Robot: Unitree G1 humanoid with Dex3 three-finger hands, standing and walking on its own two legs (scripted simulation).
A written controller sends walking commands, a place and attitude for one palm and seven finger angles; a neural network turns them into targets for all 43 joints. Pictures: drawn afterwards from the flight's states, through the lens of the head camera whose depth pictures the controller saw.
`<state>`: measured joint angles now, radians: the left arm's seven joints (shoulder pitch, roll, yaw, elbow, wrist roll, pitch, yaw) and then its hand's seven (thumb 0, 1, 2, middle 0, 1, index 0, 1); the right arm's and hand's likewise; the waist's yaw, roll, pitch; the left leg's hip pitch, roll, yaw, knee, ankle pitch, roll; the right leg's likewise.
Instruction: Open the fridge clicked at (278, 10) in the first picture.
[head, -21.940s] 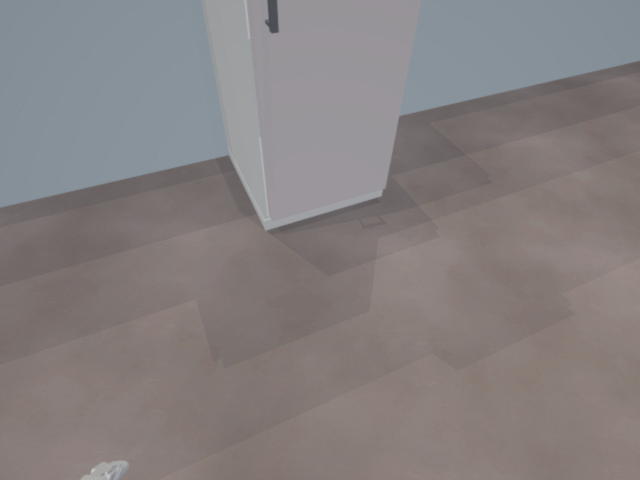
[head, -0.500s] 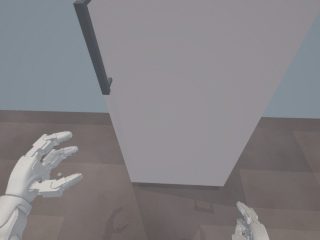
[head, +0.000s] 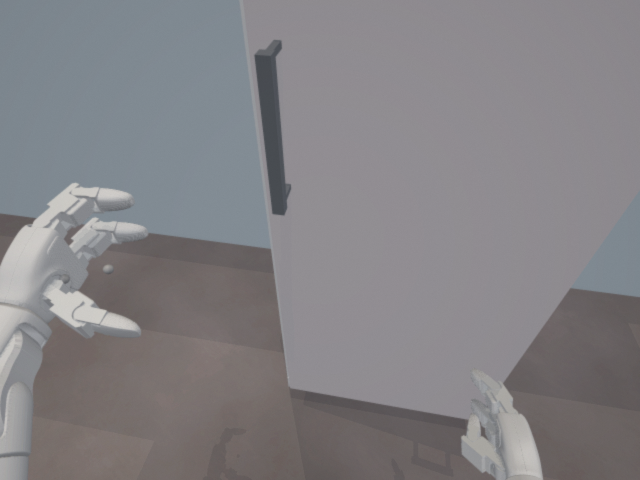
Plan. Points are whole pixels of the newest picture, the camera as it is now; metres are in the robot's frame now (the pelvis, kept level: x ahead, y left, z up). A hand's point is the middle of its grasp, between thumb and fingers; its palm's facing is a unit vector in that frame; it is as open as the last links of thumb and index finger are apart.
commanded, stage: raise the hand to about handle height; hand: left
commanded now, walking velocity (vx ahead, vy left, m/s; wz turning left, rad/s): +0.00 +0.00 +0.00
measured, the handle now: (277, 136) +0.50 +0.14 +0.20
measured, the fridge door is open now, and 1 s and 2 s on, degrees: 0 0 0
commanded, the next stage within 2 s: move the hooked fingers beside the handle in 0.80 s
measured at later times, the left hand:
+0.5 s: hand (116, 232) +0.28 +0.25 +0.21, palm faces -0.02 -0.99 -0.12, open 14.0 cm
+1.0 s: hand (116, 220) +0.28 +0.25 +0.22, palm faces +0.05 -1.00 -0.08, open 14.0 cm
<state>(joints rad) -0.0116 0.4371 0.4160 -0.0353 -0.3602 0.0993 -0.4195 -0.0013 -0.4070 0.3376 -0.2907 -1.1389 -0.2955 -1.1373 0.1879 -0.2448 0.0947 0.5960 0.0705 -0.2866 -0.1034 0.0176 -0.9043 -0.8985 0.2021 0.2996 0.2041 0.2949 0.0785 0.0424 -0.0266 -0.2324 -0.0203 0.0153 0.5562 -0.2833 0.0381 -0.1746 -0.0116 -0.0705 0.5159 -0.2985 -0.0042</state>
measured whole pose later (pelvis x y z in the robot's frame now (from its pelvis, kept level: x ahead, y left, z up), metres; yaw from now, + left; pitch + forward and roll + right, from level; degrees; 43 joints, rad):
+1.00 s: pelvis +0.00 -0.03 +0.00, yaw +0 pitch -3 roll +0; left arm -0.21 0.53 0.51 0.14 -0.36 0.27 -0.49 -0.01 -0.50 0.30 -0.30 -1.20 -0.31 -1.20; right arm 0.19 -0.28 0.09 0.61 0.10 -0.19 -0.09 0.02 -0.90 -0.90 0.20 0.30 0.20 0.29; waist 0.06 0.07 -0.04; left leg -0.20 0.01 0.01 0.51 -0.27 0.00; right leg -0.15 0.02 -0.08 0.49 -0.30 -0.04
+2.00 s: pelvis +0.01 -0.02 +0.01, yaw -1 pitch +0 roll +0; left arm -0.54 0.48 0.36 0.45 -0.24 0.23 -0.35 -0.01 -0.50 0.30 -0.30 -1.20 -0.30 -1.20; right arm 0.23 -0.27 0.08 0.62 0.09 -0.12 -0.10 0.02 -0.91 -0.90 0.20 0.30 0.20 0.29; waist 0.01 0.04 -0.03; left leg -0.21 -0.01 0.03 0.45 -0.24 0.02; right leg -0.18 0.01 -0.05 0.45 -0.26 -0.02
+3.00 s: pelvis +0.01 -0.01 +0.01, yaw -2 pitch +3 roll +0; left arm -0.72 0.53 0.36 0.76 -0.22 0.10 -0.37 -0.01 -0.50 0.30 -0.29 -1.20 -0.30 -1.20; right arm 0.31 -0.30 0.05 0.64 0.09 -0.08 -0.09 0.02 -0.91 -0.90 0.20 0.30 0.20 0.29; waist -0.03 0.04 -0.05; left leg -0.28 0.00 0.04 0.48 -0.26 0.02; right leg -0.25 0.02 -0.04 0.46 -0.27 -0.02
